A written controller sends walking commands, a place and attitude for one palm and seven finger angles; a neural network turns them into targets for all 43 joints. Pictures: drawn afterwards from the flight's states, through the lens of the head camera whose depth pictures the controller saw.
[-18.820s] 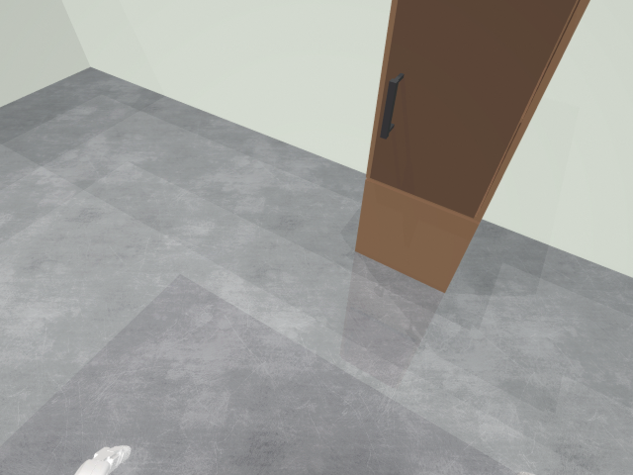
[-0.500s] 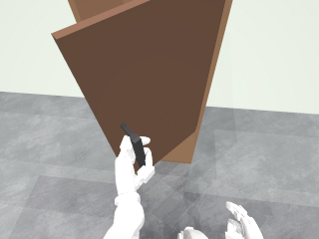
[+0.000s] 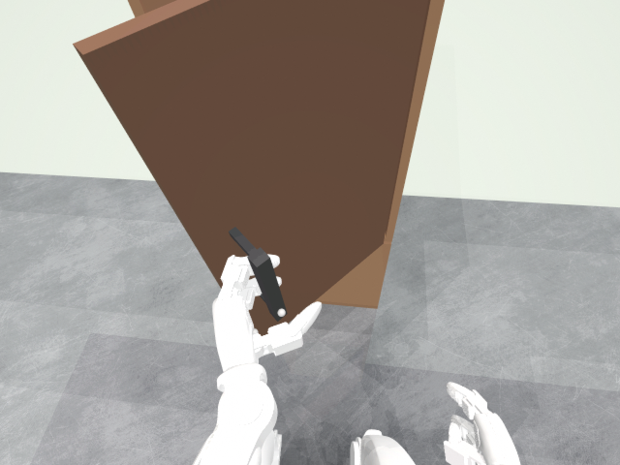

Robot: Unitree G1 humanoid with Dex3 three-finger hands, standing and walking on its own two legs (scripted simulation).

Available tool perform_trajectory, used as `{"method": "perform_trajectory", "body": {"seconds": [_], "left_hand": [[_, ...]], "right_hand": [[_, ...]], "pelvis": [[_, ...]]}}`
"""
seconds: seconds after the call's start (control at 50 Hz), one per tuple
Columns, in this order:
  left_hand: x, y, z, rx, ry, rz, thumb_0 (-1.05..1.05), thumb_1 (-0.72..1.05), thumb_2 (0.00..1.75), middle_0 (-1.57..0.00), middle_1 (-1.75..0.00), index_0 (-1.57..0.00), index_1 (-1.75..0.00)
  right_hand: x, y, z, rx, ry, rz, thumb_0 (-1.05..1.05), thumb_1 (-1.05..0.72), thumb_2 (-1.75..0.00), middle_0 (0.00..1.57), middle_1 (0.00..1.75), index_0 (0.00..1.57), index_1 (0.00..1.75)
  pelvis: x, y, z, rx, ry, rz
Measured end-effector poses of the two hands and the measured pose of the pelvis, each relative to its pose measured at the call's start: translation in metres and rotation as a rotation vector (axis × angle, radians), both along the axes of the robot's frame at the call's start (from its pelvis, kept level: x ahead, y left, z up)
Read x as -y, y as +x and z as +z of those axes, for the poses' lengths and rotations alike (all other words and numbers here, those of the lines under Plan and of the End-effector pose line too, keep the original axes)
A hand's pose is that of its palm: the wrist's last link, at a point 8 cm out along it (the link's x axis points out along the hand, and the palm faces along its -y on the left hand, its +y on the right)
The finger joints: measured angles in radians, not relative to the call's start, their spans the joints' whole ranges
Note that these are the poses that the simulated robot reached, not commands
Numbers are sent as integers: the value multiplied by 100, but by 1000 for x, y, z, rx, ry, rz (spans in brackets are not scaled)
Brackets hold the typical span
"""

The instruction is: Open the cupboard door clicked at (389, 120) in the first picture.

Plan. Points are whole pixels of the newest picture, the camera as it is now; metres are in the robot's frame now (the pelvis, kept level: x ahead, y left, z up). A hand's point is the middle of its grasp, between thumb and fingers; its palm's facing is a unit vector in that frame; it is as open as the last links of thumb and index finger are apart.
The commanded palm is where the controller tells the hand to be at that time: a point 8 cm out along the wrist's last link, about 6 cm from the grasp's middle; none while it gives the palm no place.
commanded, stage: open thumb and fingers to let go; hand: left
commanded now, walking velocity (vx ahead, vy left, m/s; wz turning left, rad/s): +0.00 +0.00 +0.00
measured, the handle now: (260, 278) +0.35 +0.07 +0.03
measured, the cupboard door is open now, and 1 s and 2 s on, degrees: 48 49 49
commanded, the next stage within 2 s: slide the hand sideways off the handle in 0.44 s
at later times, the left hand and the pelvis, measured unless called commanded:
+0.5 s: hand (281, 311) +0.30 +0.04 +0.03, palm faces +0.15 -0.99 -0.05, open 15.4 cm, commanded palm +0.26 +0.08 +0.03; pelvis -0.01 +0.04 +0.00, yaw -2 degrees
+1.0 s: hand (274, 352) +0.25 +0.05 +0.03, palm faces -0.19 -0.98 +0.01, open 16.3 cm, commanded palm +0.23 +0.11 +0.03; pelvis -0.01 +0.06 -0.01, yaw -3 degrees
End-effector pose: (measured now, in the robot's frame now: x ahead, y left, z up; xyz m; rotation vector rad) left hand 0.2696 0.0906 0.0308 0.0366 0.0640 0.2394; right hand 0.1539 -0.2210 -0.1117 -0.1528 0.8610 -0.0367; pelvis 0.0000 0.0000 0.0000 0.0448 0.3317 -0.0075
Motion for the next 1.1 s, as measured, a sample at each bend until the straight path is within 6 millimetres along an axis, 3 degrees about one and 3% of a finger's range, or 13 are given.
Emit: {"method": "perform_trajectory", "body": {"seconds": [0.14, 0.3, 0.56, 0.62, 0.68, 0.74, 0.84, 0.96, 1.1], "left_hand": [[-3, 2, -1, 14, -3, -19, 0, -27, 39, -32, -121, -36, -121], [-4, 2, -1, 8, -1, -53, 0, -45, 32, -27, -98, -32, -98], [-3, 7, -1, 9, 5, -97, -1, -49, 30, -24, -48, -26, -48], [-8, 4, -2, 25, 6, -221, -1, -49, 30, -24, -43, -21, -44], [-13, -2, -1, 58, 26, -416, -1, -49, 30, -21, -38, -15, -40], [-14, -8, 0, 62, -20, -504, -1, -50, 30, -19, -35, -12, -36], [-12, -14, 1, 33, -115, -449, -1, -50, 30, -15, -32, -13, -32], [-12, -23, 3, 71, -65, -430, -1, -50, 30, -14, -31, -14, -31], [-32, -37, -3, 29, -33, -417, -1, -50, 30, -15, -30, -15, -30]], "right_hand": [[-3, -15, -1, -22, -24, -23, 1, -91, -90, 20, 29, 20, 30], [-20, -19, 6, 3, -22, -34, 1, -91, -90, 20, 29, 20, 30], [-49, -8, 11, 52, 0, 7, 1, -91, -90, 20, 29, 20, 30], [-50, -9, 11, 47, 5, 11, 1, -91, -90, 20, 29, 20, 30], [-48, -14, 9, 41, 2, -5, 1, -91, -90, 20, 29, 20, 30], [-44, -18, 9, 36, -5, -32, 1, -91, -90, 20, 29, 20, 30], [-43, -24, 12, 21, -17, -56, 1, -91, -90, 20, 29, 20, 30], [-46, -21, 14, 23, -22, -53, 1, -91, -90, 20, 29, 20, 30], [-55, -7, 15, 40, -7, -38, 1, -91, -90, 20, 29, 20, 30]], "pelvis": [[-10, -4, -2, -1, -11, -7], [-24, -8, -1, 11, -27, -16], [-40, -15, -4, 20, -49, -22], [-43, -16, -5, 18, -45, -13], [-46, -17, -8, 18, -47, -10], [-51, -17, -9, 28, -52, -15], [-58, -15, -7, 30, -49, -28], [-59, -13, -12, 15, -45, -37], [-59, -12, -13, 26, -49, -35]]}}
